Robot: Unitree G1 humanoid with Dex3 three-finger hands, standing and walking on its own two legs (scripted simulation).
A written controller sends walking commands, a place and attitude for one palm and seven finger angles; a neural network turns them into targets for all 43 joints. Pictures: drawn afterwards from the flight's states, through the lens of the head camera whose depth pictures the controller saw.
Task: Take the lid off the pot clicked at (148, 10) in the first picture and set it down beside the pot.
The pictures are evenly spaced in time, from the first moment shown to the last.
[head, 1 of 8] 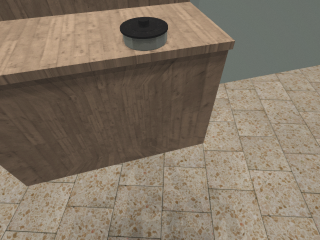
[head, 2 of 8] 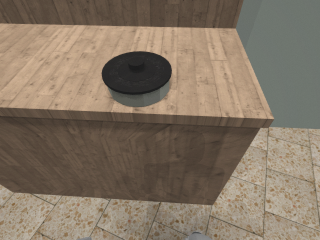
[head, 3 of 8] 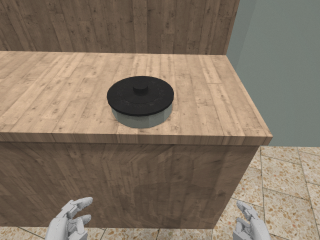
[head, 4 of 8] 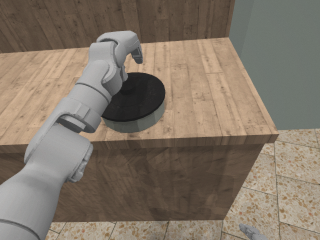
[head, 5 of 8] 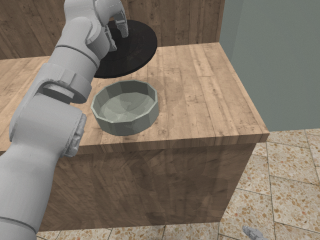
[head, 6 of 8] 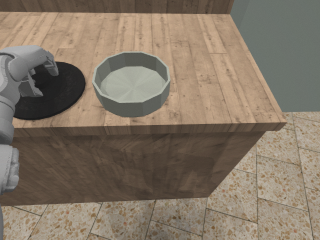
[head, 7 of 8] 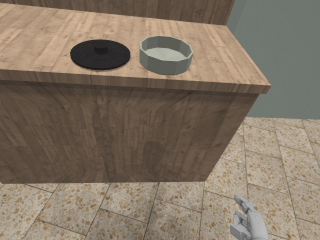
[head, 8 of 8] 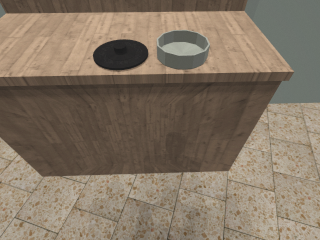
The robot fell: no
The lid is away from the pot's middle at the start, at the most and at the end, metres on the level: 0.00 0.25 0.23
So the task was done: yes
